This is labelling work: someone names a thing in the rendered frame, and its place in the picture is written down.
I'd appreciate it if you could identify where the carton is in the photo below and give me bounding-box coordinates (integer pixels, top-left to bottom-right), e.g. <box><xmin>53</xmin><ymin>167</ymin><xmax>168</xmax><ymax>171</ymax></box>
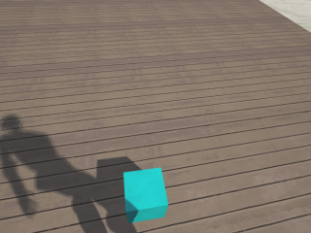
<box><xmin>123</xmin><ymin>167</ymin><xmax>168</xmax><ymax>223</ymax></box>

